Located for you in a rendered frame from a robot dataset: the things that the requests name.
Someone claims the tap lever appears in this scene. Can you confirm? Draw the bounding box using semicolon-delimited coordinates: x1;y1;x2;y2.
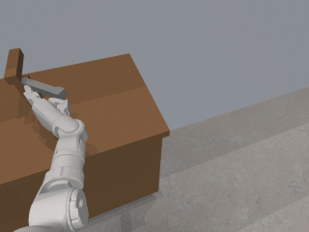
21;77;68;100

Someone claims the counter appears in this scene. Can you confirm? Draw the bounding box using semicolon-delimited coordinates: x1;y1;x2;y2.
0;48;170;232

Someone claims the left robot upper arm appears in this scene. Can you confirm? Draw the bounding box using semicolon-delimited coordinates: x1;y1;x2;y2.
14;187;89;232

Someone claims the robot left hand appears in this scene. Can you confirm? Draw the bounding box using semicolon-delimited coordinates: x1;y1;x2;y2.
23;85;70;132

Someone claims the left robot forearm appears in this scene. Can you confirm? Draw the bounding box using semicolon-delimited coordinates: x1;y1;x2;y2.
28;114;89;226

